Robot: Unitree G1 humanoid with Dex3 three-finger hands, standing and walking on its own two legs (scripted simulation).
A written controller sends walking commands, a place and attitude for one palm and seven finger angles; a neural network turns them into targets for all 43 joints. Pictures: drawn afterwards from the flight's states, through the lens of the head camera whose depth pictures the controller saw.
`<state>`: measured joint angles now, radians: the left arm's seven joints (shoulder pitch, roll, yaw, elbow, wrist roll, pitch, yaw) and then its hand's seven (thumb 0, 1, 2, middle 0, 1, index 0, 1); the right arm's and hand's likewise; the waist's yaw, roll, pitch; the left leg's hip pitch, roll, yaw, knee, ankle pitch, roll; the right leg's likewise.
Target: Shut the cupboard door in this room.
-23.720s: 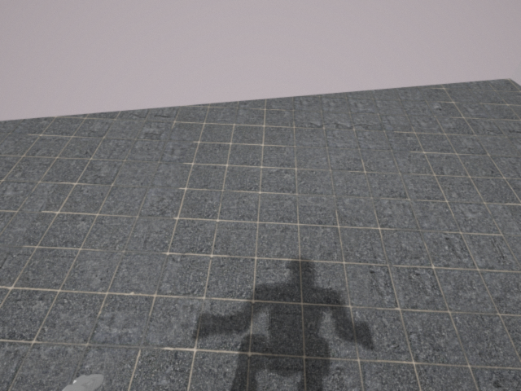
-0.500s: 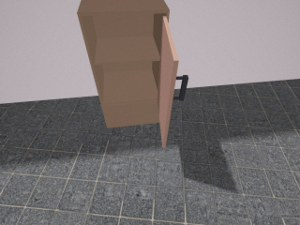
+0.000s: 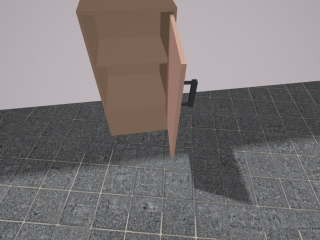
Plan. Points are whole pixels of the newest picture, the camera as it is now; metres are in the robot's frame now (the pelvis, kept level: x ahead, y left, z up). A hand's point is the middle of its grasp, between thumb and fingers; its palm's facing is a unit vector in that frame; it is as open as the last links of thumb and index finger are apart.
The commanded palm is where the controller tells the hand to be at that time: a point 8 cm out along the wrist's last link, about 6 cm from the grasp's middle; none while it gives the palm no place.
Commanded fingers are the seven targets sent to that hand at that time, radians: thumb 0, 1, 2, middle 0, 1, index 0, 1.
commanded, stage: turn or walk to find it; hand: left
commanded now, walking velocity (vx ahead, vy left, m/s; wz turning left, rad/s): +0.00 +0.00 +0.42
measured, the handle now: (187, 94) +0.66 -0.07 -0.04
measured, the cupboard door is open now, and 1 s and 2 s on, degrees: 84 84 84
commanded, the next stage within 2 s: stand and wait in 0.20 s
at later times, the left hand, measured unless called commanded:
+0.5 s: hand out of the picture +0.00 +0.18 -0.18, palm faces +0.13 -0.97 -0.21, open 7.4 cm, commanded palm none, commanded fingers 0.00 0.90 0.90 -0.20 -0.30 -0.20 -0.30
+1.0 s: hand out of the picture +0.00 +0.18 -0.18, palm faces +0.17 -0.96 -0.24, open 7.4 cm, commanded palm none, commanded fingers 0.00 0.90 0.90 -0.20 -0.30 -0.20 -0.30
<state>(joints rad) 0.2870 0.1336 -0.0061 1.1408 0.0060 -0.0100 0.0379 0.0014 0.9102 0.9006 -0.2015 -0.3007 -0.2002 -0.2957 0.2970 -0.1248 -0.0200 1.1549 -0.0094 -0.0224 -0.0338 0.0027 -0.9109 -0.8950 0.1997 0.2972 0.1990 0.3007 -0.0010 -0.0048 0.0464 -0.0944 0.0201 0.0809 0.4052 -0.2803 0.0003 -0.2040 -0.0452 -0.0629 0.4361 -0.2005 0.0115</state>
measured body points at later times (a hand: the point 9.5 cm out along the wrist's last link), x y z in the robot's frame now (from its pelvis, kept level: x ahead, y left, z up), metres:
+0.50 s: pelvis -0.01 -0.01 -0.01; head +0.01 +0.00 +0.44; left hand +0.00 +0.23 -0.17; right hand +0.04 -0.23 -0.16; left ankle -0.04 +0.11 -0.74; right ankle +0.02 -0.12 -0.74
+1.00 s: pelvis -0.01 -0.02 -0.01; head +0.02 -0.01 +0.44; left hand -0.01 +0.23 -0.16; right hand +0.05 -0.24 -0.17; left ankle -0.04 +0.11 -0.74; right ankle +0.02 -0.12 -0.74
